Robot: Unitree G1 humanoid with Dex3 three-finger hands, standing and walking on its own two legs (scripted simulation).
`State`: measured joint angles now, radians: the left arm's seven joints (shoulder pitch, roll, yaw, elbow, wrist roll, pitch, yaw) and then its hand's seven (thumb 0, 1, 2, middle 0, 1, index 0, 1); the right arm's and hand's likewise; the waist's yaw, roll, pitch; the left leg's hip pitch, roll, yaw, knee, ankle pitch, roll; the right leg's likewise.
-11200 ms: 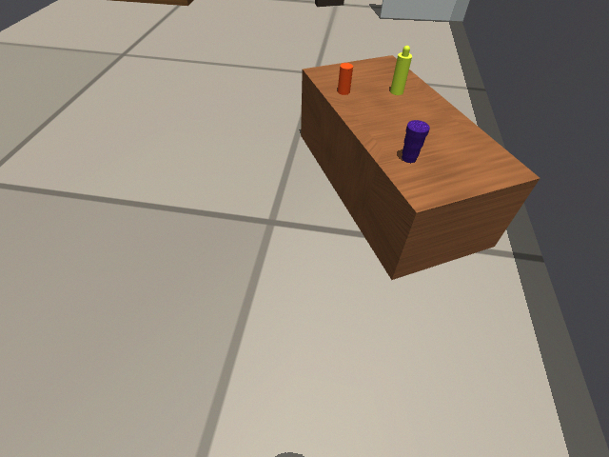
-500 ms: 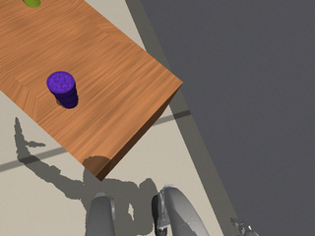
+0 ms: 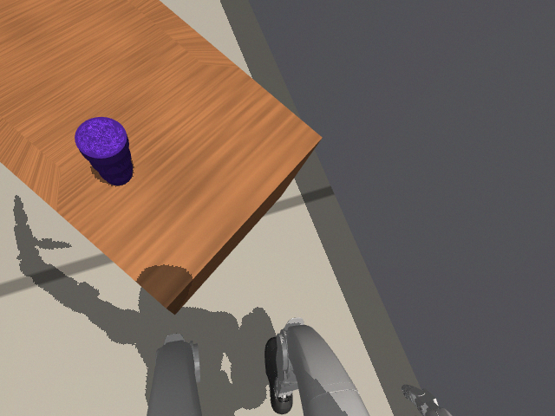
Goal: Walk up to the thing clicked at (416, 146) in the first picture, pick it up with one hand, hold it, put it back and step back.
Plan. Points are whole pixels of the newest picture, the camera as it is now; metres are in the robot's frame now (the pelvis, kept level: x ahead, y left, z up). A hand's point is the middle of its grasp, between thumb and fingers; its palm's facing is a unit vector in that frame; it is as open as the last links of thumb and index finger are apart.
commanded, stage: go down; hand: left
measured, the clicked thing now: (110, 157) +0.55 +0.22 -0.19
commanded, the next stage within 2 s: none
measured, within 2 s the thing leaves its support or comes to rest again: neither
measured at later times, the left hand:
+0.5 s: hand out of the picture +0.47 +0.42 +0.08, palm faces +0.29 -0.96 -0.02, open 17.3 cm
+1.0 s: hand out of the picture +0.47 +0.42 +0.07, palm faces +0.30 -0.95 +0.00, open 17.3 cm
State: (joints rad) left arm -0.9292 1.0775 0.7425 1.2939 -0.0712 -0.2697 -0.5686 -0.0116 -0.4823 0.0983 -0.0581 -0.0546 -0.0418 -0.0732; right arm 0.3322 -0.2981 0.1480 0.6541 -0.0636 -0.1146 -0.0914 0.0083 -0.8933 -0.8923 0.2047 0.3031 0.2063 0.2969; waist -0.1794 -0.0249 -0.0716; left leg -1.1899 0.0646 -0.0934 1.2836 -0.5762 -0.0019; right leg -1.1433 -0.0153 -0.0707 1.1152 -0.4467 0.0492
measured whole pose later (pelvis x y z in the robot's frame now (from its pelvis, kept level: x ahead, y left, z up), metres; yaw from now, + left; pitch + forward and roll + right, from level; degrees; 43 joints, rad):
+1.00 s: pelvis +0.00 +0.00 -0.01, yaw +0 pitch +28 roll -7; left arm -0.95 1.07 0.74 1.29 -0.07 -0.28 -0.55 -0.01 -0.50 0.09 -0.05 -0.05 -0.04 -0.07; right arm 0.32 -0.30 0.15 0.64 -0.06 -0.08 -0.08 0.01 -0.90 -0.89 0.20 0.30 0.21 0.30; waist -0.19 -0.02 -0.07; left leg -1.22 0.06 -0.10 1.31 -0.58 0.00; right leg -1.18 -0.01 -0.07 1.14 -0.45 0.05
